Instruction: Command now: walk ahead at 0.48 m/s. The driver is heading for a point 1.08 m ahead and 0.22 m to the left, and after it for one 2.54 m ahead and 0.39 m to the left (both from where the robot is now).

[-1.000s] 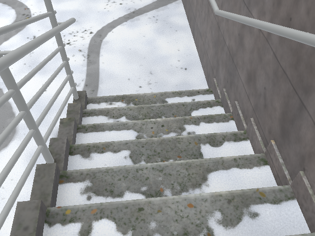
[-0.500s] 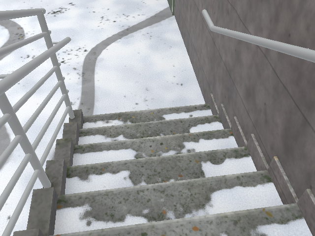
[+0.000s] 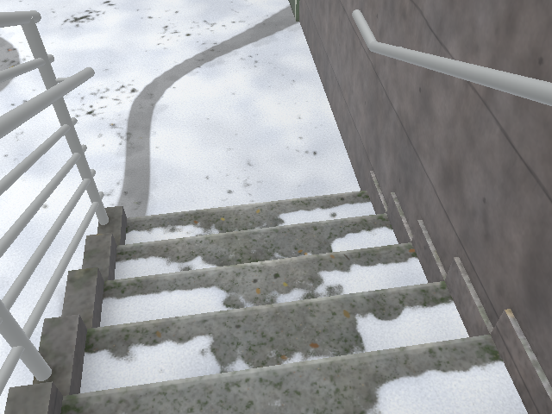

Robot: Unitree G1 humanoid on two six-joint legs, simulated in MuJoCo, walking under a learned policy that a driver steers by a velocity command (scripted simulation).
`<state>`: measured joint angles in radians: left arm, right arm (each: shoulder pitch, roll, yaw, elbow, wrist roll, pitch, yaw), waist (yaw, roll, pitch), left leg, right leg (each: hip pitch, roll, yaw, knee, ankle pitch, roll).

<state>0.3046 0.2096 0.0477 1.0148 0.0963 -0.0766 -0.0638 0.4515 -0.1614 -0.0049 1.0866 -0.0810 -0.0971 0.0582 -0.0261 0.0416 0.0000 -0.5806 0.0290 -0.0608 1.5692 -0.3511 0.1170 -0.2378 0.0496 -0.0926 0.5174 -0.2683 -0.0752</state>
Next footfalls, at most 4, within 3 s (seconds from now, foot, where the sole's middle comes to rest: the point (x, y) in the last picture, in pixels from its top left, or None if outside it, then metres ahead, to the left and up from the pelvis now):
0.34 left None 0.34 0.16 -0.92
0.68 right None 0.41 -0.03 -0.92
1.48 right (325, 412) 0.65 -0.11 -1.07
2.14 left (218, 344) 0.96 0.23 -1.22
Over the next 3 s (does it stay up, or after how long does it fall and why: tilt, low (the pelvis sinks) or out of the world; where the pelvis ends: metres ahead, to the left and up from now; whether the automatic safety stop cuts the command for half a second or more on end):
stays up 1.21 0.13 -0.61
